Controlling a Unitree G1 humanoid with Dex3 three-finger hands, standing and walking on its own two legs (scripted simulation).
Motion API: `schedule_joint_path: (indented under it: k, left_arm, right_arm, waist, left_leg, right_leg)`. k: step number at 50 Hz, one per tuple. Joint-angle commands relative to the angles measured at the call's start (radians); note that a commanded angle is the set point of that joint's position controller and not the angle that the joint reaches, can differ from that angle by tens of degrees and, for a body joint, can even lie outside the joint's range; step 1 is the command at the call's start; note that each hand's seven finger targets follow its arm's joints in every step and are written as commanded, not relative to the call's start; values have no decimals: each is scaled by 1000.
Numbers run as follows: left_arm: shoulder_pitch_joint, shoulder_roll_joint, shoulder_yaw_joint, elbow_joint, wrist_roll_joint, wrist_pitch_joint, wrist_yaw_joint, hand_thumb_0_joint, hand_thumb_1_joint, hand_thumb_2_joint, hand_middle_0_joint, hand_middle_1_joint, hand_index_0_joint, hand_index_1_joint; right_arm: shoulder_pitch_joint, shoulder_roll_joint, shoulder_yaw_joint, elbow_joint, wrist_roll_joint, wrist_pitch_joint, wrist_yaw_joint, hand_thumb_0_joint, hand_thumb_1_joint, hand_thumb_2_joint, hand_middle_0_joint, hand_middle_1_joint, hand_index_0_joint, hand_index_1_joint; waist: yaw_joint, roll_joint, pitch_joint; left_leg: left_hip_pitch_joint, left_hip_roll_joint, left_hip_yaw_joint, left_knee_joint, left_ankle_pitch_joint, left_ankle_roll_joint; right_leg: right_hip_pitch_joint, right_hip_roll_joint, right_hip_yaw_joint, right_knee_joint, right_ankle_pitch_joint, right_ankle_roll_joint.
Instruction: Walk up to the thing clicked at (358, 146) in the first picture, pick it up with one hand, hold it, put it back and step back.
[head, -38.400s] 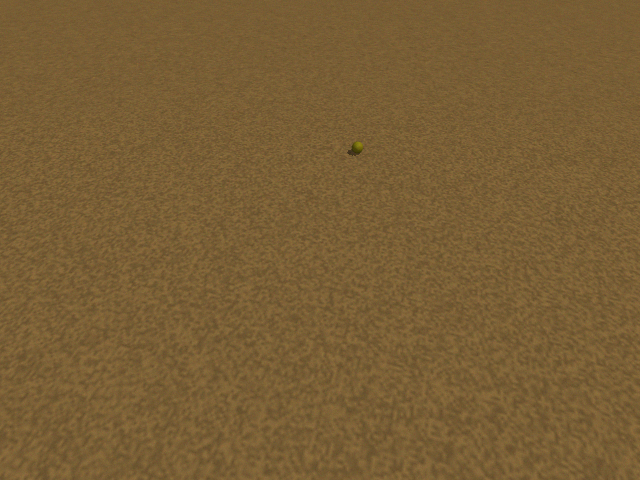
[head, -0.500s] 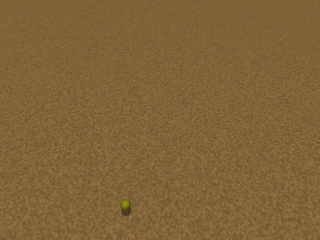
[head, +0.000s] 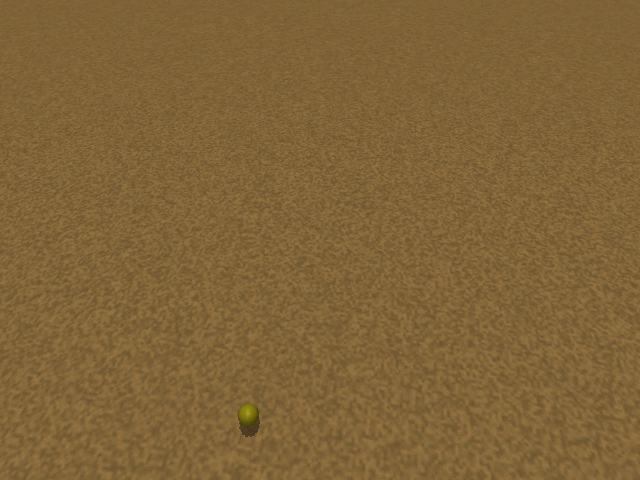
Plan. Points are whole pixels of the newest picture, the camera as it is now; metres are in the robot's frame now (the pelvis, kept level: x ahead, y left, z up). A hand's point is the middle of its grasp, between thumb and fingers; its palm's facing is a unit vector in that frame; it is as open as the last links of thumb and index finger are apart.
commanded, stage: stand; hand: left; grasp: from above
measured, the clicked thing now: (248, 414) +0.46 +0.21 -0.75
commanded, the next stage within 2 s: step back in 0.56 s
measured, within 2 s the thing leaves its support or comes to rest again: neither
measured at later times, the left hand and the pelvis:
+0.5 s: hand out of the picture +0.07 +0.24 -0.16, palm faces +0.00 -0.94 -0.33, open 7.4 cm; pelvis +0.00 +0.00 +0.00, yaw +0 degrees
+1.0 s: hand out of the picture +0.04 +0.27 -0.16, palm faces -0.03 -0.91 -0.41, open 7.4 cm; pelvis -0.07 +0.00 -0.02, yaw +0 degrees
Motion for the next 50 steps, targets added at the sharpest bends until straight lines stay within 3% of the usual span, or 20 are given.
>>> schedule_joint_path:
  k: [1,13,20,27,28,29,33,36,38,39,40,41,42,43,44,45,46,47,49,50]
  left_arm:
    - [-22,207,31,-57,-1,-23,15,0,900,900,-200,-300,-200,-301]
    - [-29,215,29,-61,0,-23,12,0,900,900,-200,-300,-200,-300]
    - [-20,217,26,-66,-2,-26,11,0,900,900,-200,-300,-200,-300]
    - [-21,220,26,-67,-2,-24,9,0,900,900,-200,-300,-200,-300]
    - [-20,298,64,-90,-19,-16,16,0,900,900,-200,-300,-200,-300]
    - [-6,291,65,-104,-23,-12,20,0,900,900,-200,-300,-200,-300]
    - [0,254,63,-160,-20,-1,21,0,900,900,-200,-300,-200,-300]
    - [19,240,58,-184,-12,12,19,0,900,900,-200,-300,-200,-300]
    - [47,247,60,-194,-8,15,18,0,900,900,-200,-300,-200,-300]
    - [73,256,63,-197,-5,15,19,0,900,900,-200,-300,-200,-300]
    - [69,285,72,-206,-2,12,18,0,900,900,-200,-300,-200,-300]
    - [56,330,88,-217,0,11,16,0,900,900,-200,-300,-200,-300]
    - [14,379,98,-244,10,8,20,0,900,900,-200,-300,-200,-300]
    - [-16,401,105,-282,27,0,24,0,900,900,-200,-300,-200,-300]
    - [-56,388,107,-298,28,2,27,0,900,900,-200,-300,-200,-300]
    - [-111,361,104,-319,22,4,29,0,900,900,-200,-300,-200,-300]
    - [-129,339,98,-329,27,4,30,0,900,900,-200,-300,-200,-300]
    - [-130,326,94,-334,33,5,30,0,900,900,-200,-300,-200,-300]
    - [-88,319,95,-346,36,10,30,0,900,900,-200,-300,-200,-300]
    - [-63,315,97,-349,35,13,33,0,900,900,-200,-300,-200,-300]
  right_arm:
    - [-38,-198,-33,-62,-4,-20,-12,0,-900,-900,200,300,200,300]
    - [-33,-205,-33,-61,-3,-18,-10,0,-900,-900,200,300,200,300]
    - [-31,-209,-32,-64,-1,-20,-8,0,-900,-900,200,300,200,300]
    - [-25,-210,-30,-62,-3,-19,-8,0,-900,-900,200,300,200,300]
    - [-69,-265,-52,-80,2,0,0,0,-900,-900,200,300,200,300]
    - [-50,-256,-54,-92,9,7,0,0,-900,-900,200,300,200,300]
    - [-29,-267,-71,-127,15,19,6,0,-900,-900,200,300,200,300]
    - [-46,-290,-87,-169,14,31,8,0,-900,-900,200,300,200,300]
    - [-57,-291,-94,-198,12,39,7,0,-900,-900,200,300,200,300]
    - [-73,-279,-96,-211,15,44,7,0,-900,-900,200,300,200,300]
    - [-79,-259,-92,-221,18,48,9,0,-900,-900,200,300,200,300]
    - [-77,-229,-85,-226,16,53,9,0,-900,-900,200,300,200,300]
    - [-65,-212,-82,-236,11,62,10,0,-900,-900,200,300,200,300]
    - [-21,-224,-87,-242,0,70,9,0,-900,-900,200,300,200,300]
    - [20,-244,-92,-228,2,73,10,0,-900,-900,200,300,200,300]
    - [57,-257,-98,-219,18,73,16,0,-900,-900,200,300,200,300]
    - [66,-248,-98,-219,25,69,19,0,-900,-900,200,300,200,300]
    - [81,-241,-94,-221,29,64,17,0,-900,-900,200,300,200,300]
    - [79,-246,-86,-232,24,58,14,0,-900,-900,200,300,200,300]
    - [78,-241,-84,-239,19,56,10,0,-900,-900,200,300,200,300]
  waist:
    - [8,-3,-83]
    - [0,-3,-64]
    - [0,1,-83]
    - [1,0,-60]
    - [0,-11,38]
    - [-5,-5,7]
    - [-14,30,-120]
    - [-11,95,-155]
    - [0,88,-181]
    - [17,64,-188]
    - [20,2,-174]
    - [32,-87,-135]
    - [37,-212,-101]
    - [28,-216,-88]
    - [-1,-201,-66]
    - [-30,-171,-52]
    - [-35,-166,-53]
    - [-34,-178,-75]
    - [-1,-170,-85]
    - [9,-178,-103]
  left_leg:
    - [50,120,-96,-35,197,32]
    - [37,118,-96,-48,160,23]
    - [49,120,-91,-40,187,29]
    - [27,118,-96,-60,121,26]
    - [-40,103,-99,38,277,41]
    - [-40,101,-88,66,316,48]
    - [-33,143,-110,78,359,106]
    - [-61,184,-158,81,319,156]
    - [-78,170,-147,144,282,167]
    - [-92,135,-121,212,217,153]
    - [-137,68,-88,290,112,119]
    - [-181,-32,-38,417,-46,56]
    - [-235,-123,-7,625,-353,30]
    - [-258,-98,-76,764,-437,27]
    - [-222,-65,-107,803,-426,30]
    - [-192,-70,-109,836,-381,31]
    - [-202,-80,-102,825,-358,28]
    - [-231,-82,-87,778,-339,21]
    - [-241,-63,-61,638,-329,6]
    - [-267,-42,-57,526,-337,3]
  right_leg:
    - [-8,-117,76,-50,168,-23]
    - [-19,-112,76,-59,126,-24]
    - [-10,-118,81,-58,176,-28]
    - [-21,-116,83,-63,109,-28]
    - [-109,-101,93,29,282,-39]
    - [-104,-96,84,60,310,-47]
    - [-78,-56,56,196,239,-61]
    - [-98,-22,35,292,141,-59]
    - [-103,-35,60,305,132,-74]
    - [-115,-73,94,266,154,-103]
    - [-121,-130,167,209,192,-143]
    - [-149,-235,272,88,250,-208]
    - [-190,-364,400,-2,295,-292]
    - [-237,-424,470,-3,311,-345]
    - [-321,-415,429,12,290,-338]
    - [-347,-355,321,26,276,-309]
    - [-327,-294,259,58,273,-270]
    - [-262,-261,224,80,270,-240]
    - [-189,-234,211,121,260,-217]
    - [-99,-236,220,148,302,-210]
